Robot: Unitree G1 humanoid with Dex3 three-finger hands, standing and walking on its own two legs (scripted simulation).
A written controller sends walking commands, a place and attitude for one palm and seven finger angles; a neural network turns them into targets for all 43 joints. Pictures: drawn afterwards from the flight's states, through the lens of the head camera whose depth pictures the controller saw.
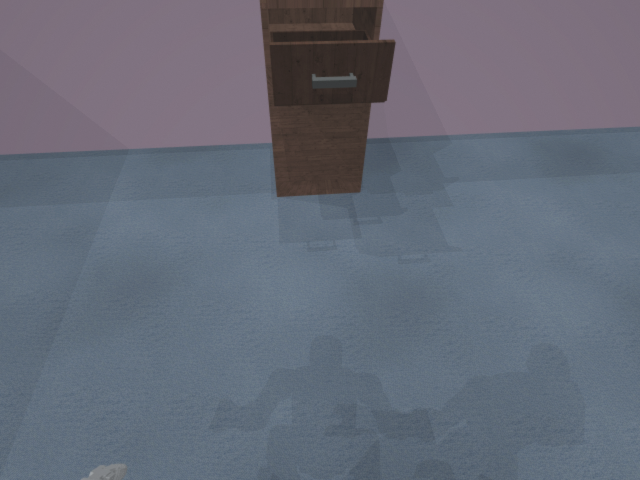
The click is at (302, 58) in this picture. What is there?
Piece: drawer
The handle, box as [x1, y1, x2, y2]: [312, 73, 356, 88]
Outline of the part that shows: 356,78 352,73 349,73 348,76 339,77 316,77 314,74 312,74 312,87 318,88 355,86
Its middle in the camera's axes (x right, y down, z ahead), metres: +0.03 -0.47 +1.14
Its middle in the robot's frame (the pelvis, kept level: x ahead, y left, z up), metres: +1.17 +0.02 -0.04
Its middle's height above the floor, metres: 0.72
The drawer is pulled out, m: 0.29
